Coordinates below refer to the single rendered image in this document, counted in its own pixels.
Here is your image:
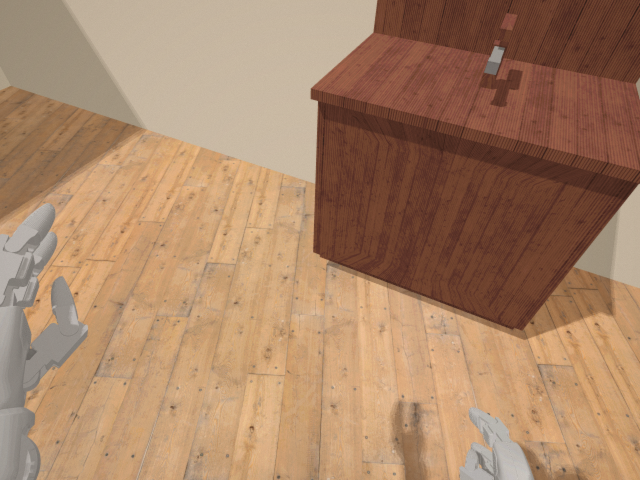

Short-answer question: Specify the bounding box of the tap lever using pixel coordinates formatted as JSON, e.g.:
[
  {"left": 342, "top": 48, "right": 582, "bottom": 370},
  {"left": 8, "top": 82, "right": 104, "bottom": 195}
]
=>
[{"left": 484, "top": 46, "right": 505, "bottom": 75}]

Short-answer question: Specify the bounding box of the counter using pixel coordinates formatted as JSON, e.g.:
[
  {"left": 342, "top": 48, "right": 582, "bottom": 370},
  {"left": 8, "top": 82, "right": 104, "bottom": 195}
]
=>
[{"left": 311, "top": 0, "right": 640, "bottom": 331}]

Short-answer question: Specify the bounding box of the robot left forearm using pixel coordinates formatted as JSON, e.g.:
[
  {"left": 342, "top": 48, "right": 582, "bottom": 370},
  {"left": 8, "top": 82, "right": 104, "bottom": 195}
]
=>
[{"left": 0, "top": 407, "right": 41, "bottom": 480}]

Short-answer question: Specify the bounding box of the left robot hand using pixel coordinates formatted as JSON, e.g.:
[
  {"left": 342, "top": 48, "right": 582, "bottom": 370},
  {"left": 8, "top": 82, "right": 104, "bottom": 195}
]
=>
[{"left": 0, "top": 203, "right": 88, "bottom": 410}]

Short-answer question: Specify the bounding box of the right robot hand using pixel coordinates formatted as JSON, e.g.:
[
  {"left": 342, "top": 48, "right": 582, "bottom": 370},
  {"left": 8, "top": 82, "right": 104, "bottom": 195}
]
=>
[{"left": 459, "top": 407, "right": 534, "bottom": 480}]

